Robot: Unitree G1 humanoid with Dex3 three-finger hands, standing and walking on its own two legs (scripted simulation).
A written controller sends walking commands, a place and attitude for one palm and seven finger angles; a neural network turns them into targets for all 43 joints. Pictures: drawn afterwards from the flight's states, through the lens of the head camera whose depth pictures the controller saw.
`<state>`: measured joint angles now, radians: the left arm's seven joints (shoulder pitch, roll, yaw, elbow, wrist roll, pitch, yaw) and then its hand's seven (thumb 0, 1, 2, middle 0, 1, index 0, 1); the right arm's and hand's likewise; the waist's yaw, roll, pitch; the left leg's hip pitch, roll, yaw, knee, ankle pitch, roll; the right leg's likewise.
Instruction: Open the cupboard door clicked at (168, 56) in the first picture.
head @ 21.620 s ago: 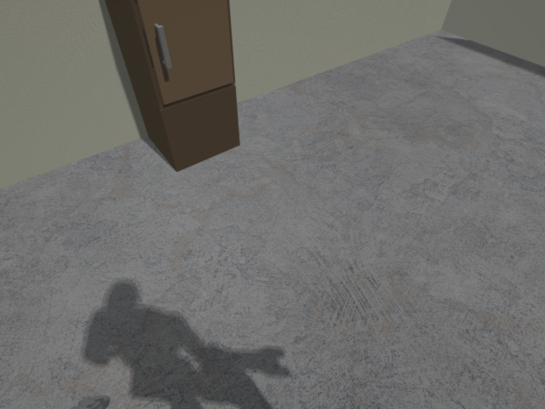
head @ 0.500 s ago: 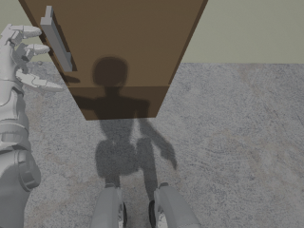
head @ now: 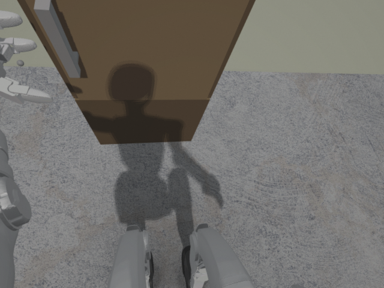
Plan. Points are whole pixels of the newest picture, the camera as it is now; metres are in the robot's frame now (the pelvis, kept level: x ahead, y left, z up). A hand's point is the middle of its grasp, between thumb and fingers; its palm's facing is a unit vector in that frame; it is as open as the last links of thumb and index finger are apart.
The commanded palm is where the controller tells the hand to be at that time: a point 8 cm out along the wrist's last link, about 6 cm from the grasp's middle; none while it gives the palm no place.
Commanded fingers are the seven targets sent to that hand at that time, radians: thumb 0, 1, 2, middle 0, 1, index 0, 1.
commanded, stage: move the hooked fingers beside the handle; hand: left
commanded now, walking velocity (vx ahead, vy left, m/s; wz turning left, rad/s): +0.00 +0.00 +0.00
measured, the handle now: (62, 37) +0.57 +0.21 +0.06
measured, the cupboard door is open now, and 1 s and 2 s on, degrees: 0 0 0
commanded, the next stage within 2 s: slide the fingers in behind the handle in 0.62 s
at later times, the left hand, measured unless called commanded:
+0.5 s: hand (26, 59) +0.53 +0.27 +0.04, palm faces +0.05 -1.00 -0.01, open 14.0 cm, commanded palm +0.52 +0.29 +0.05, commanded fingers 0.00 -0.50 0.30 -0.30 -1.20 -0.30 -1.20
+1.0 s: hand (32, 63) +0.53 +0.26 +0.04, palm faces +0.04 -1.00 +0.00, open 14.0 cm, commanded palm +0.51 +0.28 +0.05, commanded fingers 0.00 -0.50 0.30 -0.30 -1.20 -0.30 -1.20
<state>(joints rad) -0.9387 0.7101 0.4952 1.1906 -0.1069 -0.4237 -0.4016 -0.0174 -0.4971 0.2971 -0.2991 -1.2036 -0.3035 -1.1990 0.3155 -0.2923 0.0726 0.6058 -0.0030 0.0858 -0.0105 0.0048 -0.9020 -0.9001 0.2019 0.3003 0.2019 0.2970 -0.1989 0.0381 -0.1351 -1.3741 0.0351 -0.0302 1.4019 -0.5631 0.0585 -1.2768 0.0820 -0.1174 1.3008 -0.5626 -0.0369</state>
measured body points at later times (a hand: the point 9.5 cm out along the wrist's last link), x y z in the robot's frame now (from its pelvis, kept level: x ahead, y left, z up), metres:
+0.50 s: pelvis +0.00 +0.01 +0.00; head +0.19 +0.06 +0.41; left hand +0.52 +0.32 +0.05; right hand +0.02 -0.26 -0.10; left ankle +0.03 +0.08 -0.60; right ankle +0.02 -0.11 -0.60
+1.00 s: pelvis +0.01 +0.01 +0.01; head +0.19 +0.07 +0.42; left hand +0.52 +0.31 +0.04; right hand +0.04 -0.26 -0.09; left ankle +0.03 +0.08 -0.60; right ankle +0.02 -0.11 -0.60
